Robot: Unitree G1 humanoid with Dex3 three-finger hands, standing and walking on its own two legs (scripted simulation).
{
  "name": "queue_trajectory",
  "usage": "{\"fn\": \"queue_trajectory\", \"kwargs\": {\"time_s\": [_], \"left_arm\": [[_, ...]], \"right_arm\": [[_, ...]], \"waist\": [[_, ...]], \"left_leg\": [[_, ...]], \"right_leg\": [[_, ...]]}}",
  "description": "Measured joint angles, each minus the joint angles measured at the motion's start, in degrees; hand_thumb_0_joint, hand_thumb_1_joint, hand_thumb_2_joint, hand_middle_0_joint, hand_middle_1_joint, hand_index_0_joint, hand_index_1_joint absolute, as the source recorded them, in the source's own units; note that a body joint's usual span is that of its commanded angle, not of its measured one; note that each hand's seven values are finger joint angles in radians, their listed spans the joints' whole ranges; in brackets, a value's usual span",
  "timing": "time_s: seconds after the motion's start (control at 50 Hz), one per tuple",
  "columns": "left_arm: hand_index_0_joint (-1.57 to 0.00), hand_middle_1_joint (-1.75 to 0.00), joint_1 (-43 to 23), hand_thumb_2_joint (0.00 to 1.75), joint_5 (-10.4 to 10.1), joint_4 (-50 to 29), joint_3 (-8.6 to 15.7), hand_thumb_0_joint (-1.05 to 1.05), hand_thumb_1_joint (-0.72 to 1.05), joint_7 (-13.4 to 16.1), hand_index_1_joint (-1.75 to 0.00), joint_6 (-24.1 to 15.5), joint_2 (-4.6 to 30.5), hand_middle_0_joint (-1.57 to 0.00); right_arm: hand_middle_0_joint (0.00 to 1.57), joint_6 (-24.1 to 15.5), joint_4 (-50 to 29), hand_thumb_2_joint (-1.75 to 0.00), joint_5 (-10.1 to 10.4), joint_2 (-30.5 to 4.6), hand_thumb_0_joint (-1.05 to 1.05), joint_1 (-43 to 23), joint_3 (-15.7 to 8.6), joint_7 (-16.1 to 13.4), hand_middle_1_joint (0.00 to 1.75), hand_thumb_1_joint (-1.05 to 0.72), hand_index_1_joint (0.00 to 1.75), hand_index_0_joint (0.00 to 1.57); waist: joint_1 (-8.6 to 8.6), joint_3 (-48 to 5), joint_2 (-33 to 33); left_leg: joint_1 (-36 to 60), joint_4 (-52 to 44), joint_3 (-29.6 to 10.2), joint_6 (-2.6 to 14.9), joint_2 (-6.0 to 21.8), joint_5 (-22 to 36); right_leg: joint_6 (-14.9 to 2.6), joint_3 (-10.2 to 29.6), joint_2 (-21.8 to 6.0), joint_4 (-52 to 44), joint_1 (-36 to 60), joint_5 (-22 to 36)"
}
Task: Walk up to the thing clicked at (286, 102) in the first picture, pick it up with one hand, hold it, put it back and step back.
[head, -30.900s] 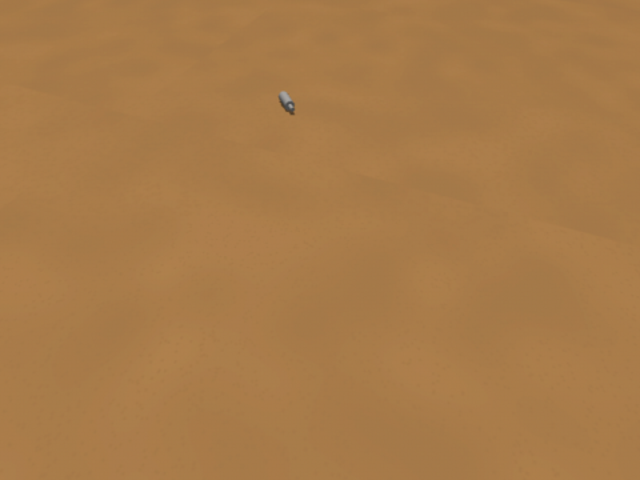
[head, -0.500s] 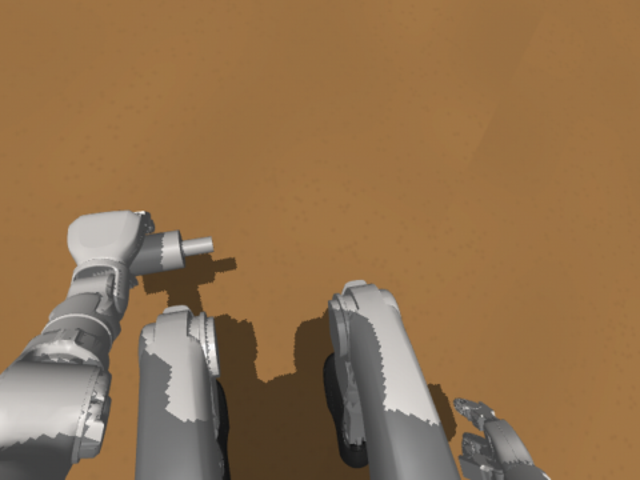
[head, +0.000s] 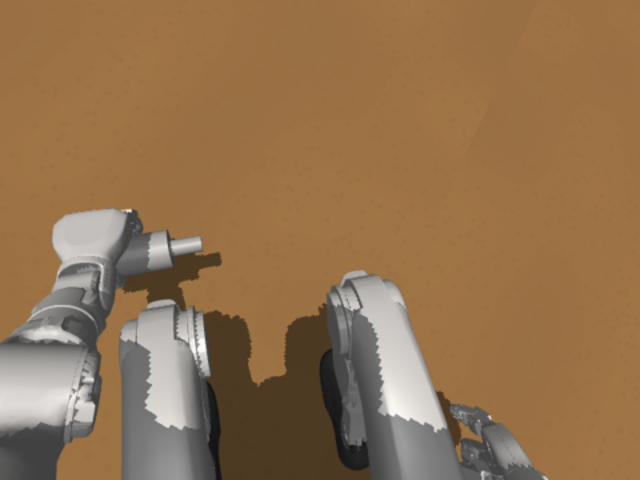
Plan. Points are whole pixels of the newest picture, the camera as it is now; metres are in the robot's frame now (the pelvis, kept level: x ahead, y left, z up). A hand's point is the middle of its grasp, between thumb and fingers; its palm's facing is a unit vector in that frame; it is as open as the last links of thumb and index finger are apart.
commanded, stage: lower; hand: left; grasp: from above
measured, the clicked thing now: (143, 253) +0.42 +0.19 -0.22
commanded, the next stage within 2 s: rest in 0.16 s
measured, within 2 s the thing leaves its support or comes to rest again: rests again in 1.28 s
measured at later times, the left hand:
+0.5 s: hand (120, 260) +0.42 +0.22 -0.24, palm faces -0.47 -0.07 -0.88, open 9.0 cm
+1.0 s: hand (125, 261) +0.42 +0.22 -0.27, palm faces -0.45 -0.08 -0.89, open 8.9 cm
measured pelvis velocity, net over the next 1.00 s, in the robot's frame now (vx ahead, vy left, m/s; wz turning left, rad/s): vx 0.01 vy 0.00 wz -0.08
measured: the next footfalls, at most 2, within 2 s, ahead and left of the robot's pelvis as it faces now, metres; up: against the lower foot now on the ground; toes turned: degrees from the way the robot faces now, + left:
none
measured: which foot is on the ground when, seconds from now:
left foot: down 0.00-1.00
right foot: down 0.00-1.00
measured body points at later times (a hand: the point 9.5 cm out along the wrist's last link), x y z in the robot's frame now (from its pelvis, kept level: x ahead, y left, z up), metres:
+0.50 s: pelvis +0.01 +0.00 -0.04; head +0.24 +0.04 +0.35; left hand +0.44 +0.22 -0.19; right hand +0.04 -0.27 -0.15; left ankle +0.08 +0.13 -0.32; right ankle +0.10 -0.13 -0.32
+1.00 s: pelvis +0.01 +0.00 -0.05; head +0.25 +0.06 +0.32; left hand +0.44 +0.23 -0.22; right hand +0.02 -0.26 -0.15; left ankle +0.08 +0.13 -0.32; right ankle +0.10 -0.13 -0.32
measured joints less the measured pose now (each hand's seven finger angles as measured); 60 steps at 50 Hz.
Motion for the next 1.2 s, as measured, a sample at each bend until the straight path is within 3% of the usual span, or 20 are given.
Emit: {"fn": "queue_trajectory", "kwargs": {"time_s": [0.2,0.46,0.72,0.84,0.98,1.2], "left_arm": [[-0.82,-0.35,-1.1,0.4,2.2,2.7,2.2,0.02,0.15,3.2,-0.37,-2.1,2.1,-0.85],[-0.8,-0.37,-3.2,0.41,1.9,8.6,3.7,0.02,0.15,6.1,-0.39,-3.0,4.9,-0.83],[-0.79,-0.38,-4.0,0.4,5.0,13.8,6.3,0.02,0.16,10.8,-0.4,-5.9,8.8,-0.82],[-0.8,-0.36,-4.5,0.39,4.8,15.1,6.8,0.02,0.16,12.6,-0.38,-5.4,10.1,-0.83],[-0.81,-0.35,-4.5,0.36,3.9,16.6,6.1,0.02,0.17,12.9,-0.36,-5.0,10.7,-0.84],[-0.84,-0.31,-4.8,0.32,4.2,17.5,6.1,0.01,0.19,14.6,-0.33,-5.6,12.2,-0.87]], "right_arm": [[0.2,-1.2,1.0,-0.91,-2.0,-0.3,0.01,-0.3,0.5,2.0,0.3,-0.92,0.3,0.2],[0.2,-3.2,2.4,-0.9,-4.5,-0.4,0.01,-0.1,2.5,5.9,0.3,-0.92,0.3,0.2],[0.2,-5.5,3.9,-0.9,-7.6,-1.5,0.0,0.0,4.6,9.0,0.3,-0.91,0.3,0.2],[0.2,-7.0,4.4,-0.9,-8.9,-2.1,0.0,-0.1,5.0,10.6,0.3,-0.91,0.3,0.2],[0.2,-8.4,4.7,-0.9,-9.4,-2.3,0.0,-0.2,5.6,12.1,0.3,-0.92,0.3,0.2],[0.2,-10.9,4.6,-0.9,-9.9,-2.5,0.0,-1.1,7.2,14.2,0.3,-0.92,0.3,0.2]], "waist": [[-1.61,2.2,-0.9],[-3.02,4.2,-0.8],[-5.21,7.0,-1.9],[-5.89,7.8,-2.1],[-6.04,8.0,-2.0],[-6.7,9.7,-3.0]], "left_leg": [[-2.7,3.9,-0.8,-0.31,-0.4,-0.2],[-4.2,7.3,-2.1,-0.5,-0.4,-1.4],[-5.2,10.6,-4.1,-0.94,-0.7,-1.7],[-5.8,11.7,-4.9,-1.0,-0.8,-1.7],[-5.8,12.0,-5.4,-0.8,-0.7,-2.3],[-5.1,12.7,-6.5,-0.84,-0.7,-2.5]], "right_leg": [[0.19,-0.5,0.1,3.5,-2.4,-0.1],[0.48,-1.4,0.5,6.0,-3.6,-0.8],[0.55,-2.9,0.8,8.2,-4.2,-0.5],[0.67,-3.6,0.9,8.6,-4.4,-0.3],[0.93,-4.0,1.2,8.3,-4.2,-0.5],[1.16,-4.9,1.4,8.2,-3.1,-0.3]]}}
